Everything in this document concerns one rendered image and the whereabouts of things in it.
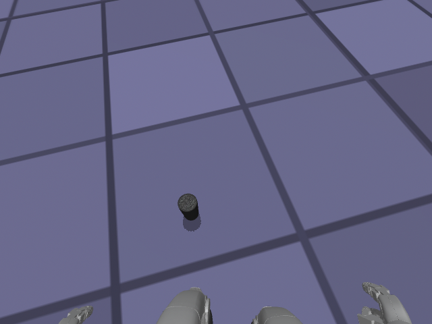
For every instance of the cup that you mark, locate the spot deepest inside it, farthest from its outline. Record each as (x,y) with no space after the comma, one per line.
(188,205)

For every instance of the right robot hand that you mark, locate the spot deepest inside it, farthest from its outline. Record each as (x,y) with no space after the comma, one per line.
(391,309)

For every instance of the left robot hand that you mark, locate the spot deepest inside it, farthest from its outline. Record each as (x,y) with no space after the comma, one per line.
(77,315)

